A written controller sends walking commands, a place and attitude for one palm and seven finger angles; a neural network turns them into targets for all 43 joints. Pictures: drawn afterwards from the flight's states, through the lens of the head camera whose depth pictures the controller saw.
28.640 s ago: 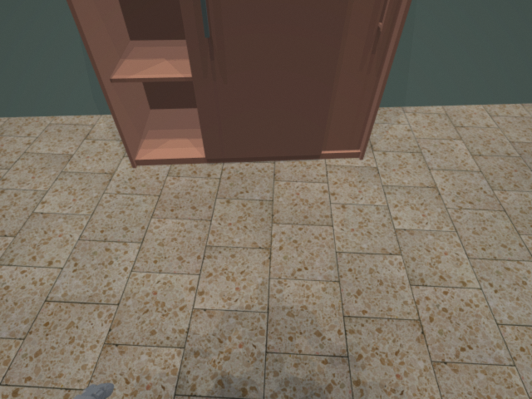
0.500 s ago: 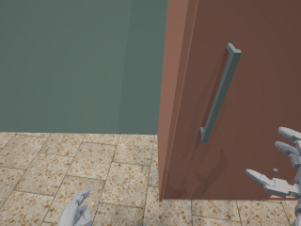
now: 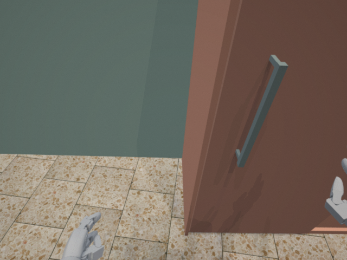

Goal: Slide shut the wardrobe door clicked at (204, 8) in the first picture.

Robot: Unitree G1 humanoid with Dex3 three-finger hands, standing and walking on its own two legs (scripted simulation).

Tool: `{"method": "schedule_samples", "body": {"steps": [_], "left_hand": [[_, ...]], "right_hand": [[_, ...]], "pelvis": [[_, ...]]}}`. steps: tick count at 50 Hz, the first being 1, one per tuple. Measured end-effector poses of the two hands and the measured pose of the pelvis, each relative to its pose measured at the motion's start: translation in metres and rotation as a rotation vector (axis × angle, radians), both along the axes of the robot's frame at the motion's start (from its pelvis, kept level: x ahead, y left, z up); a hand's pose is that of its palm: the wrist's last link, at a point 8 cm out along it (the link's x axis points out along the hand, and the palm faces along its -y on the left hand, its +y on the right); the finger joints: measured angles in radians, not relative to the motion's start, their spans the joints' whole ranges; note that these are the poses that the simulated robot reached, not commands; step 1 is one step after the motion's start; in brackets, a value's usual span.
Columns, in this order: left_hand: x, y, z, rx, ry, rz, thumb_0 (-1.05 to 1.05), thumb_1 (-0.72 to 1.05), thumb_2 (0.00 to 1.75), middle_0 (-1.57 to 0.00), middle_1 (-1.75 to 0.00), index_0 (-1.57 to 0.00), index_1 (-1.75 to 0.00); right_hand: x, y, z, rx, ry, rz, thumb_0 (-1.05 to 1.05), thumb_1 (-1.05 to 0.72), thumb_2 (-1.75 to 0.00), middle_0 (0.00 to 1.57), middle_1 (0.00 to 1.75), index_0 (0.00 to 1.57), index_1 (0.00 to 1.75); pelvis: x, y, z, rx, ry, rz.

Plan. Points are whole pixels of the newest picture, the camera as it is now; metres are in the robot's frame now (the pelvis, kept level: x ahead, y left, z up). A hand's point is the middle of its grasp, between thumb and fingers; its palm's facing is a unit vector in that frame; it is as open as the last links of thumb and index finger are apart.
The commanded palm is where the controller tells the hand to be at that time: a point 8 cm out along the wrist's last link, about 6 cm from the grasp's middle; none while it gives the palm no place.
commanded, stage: draw the hand back to the body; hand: right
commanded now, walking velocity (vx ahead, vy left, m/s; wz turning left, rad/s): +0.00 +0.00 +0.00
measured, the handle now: (254, 120) +0.43 -0.22 +0.12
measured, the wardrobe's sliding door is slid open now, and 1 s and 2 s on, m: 0.00 0.00 0.00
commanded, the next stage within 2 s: step back with the hand held close in 0.20 s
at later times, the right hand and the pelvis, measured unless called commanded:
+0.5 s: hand (317, 183) +0.21 -0.25 +0.17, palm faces +0.43 +0.80 -0.42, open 7.4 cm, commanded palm +0.15 -0.28 +0.17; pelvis +0.00 +0.01 +0.00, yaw +2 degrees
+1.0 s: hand out of the picture +0.15 -0.29 +0.15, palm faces +0.42 +0.80 -0.44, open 7.4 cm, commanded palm +0.09 -0.33 +0.17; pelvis -0.06 -0.03 -0.02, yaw +2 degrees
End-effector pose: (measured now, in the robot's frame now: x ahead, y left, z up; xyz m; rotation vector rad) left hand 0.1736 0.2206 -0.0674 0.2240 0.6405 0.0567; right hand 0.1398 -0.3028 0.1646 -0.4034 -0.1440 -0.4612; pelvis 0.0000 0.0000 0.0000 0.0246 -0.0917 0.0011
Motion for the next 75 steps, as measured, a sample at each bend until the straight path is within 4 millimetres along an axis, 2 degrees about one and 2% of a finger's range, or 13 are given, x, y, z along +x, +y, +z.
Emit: {"method": "schedule_samples", "body": {"steps": [17, 22, 27, 32, 40, 44, 52, 60, 68, 75], "left_hand": [[-0.001, 0.018, -0.005, -0.01, 0.01, 0.015, 0.01, 0.91, 0.9, -0.2, -0.3, -0.2, -0.3], [-0.004, 0.024, -0.006, 0.004, 0.038, 0.032, 0.01, 0.91, 0.9, -0.2, -0.3, -0.2, -0.3], [-0.015, 0.029, -0.005, 0.011, 0.06, 0.1, 0.01, 0.91, 0.9, -0.2, -0.3, -0.2, -0.3], [-0.031, 0.03, -0.004, 0.035, 0.085, 0.162, 0.01, 0.91, 0.9, -0.2, -0.3, -0.2, -0.3], [-0.057, 0.015, -0.005, 0.062, 0.101, 0.161, 0.01, 0.91, 0.9, -0.2, -0.3, -0.2, -0.3], [-0.066, 0.003, -0.008, 0.06, 0.092, 0.139, 0.01, 0.91, 0.9, -0.2, -0.3, -0.2, -0.3], [-0.081, -0.02, -0.013, 0.062, 0.08, 0.091, 0.01, 0.91, 0.9, -0.2, -0.3, -0.2, -0.3], [-0.09, -0.036, -0.015, 0.073, 0.076, 0.043, 0.01, 0.9, 0.9, -0.2, -0.3, -0.2, -0.3], [-0.094, -0.042, -0.01, 0.078, 0.06, 0.024, 0.01, 0.9, 0.9, -0.2, -0.3, -0.2, -0.3], [-0.106, -0.041, 0.001, 0.083, 0.046, 0.035, 0.01, 0.9, 0.9, -0.2, -0.3, -0.2, -0.3]], "right_hand": [[0.005, 0.021, 0.005, -0.014, 0.012, 0.021, 0.01, -0.89, -0.9, 0.21, 0.3, 0.21, 0.3], [0.016, 0.016, 0.024, -0.105, -0.066, 0.031, 0.01, -0.89, -0.9, 0.21, 0.3, 0.21, 0.3], [0.031, 0.021, 0.011, -0.106, -0.008, 0.098, 0.01, -0.9, -0.9, 0.2, 0.3, 0.2, 0.3], [0.034, 0.022, 0.0, -0.12, 0.055, 0.175, 0.01, -0.89, -0.9, 0.21, 0.3, 0.21, 0.3], [0.01, -0.002, 0.011, -0.181, -0.012, 0.16, 0.01, -0.89, -0.9, 0.21, 0.3, 0.21, 0.3], [-0.007, -0.015, 0.009, -0.174, -0.041, 0.122, 0.01, -0.89, -0.9, 0.21, 0.3, 0.21, 0.3], [-0.034, -0.031, -0.002, -0.146, -0.079, 0.082, 0.01, -0.89, -0.9, 0.21, 0.3, 0.21, 0.3], [-0.057, -0.044, 0.008, -0.194, -0.138, 0.072, 0.01, -0.89, -0.9, 0.21, 0.3, 0.21, 0.3], [-0.073, -0.049, 0.009, -0.185, -0.162, 0.072, 0.01, -0.89, -0.9, 0.21, 0.3, 0.21, 0.3], [-0.085, -0.041, 0.007, -0.145, -0.157, 0.124, 0.01, -0.89, -0.9, 0.21, 0.3, 0.21, 0.3]], "pelvis": [[0.003, 0.017, 0.001, -0.007, -0.001, 0.004], [-0.001, 0.018, 0.0, 0.006, 0.043, 0.022], [-0.004, 0.009, -0.001, -0.002, 0.081, 0.051], [-0.009, 0.0, -0.003, -0.008, 0.094, 0.062], [-0.028, -0.014, -0.009, -0.003, 0.093, 0.055], [-0.039, -0.021, -0.012, 0.003, 0.087, 0.047], [-0.06, -0.033, -0.018, 0.019, 0.073, 0.024], [-0.074, -0.041, -0.021, 0.03, 0.055, -0.011], [-0.089, -0.045, -0.019, 0.04, 0.061, -0.009], [-0.11, -0.043, -0.013, 0.047, 0.088, 0.019]]}}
